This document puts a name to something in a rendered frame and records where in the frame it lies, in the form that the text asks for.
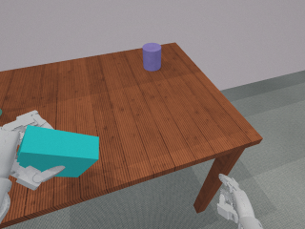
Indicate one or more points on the robot right forearm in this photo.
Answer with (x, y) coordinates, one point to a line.
(249, 223)

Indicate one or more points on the robot left forearm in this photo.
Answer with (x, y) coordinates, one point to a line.
(5, 186)

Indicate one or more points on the left robot hand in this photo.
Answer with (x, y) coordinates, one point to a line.
(11, 135)

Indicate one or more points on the right robot hand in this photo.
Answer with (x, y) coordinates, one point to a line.
(238, 205)

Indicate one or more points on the table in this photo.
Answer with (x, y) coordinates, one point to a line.
(149, 124)

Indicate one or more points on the sponge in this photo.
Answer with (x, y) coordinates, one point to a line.
(44, 148)

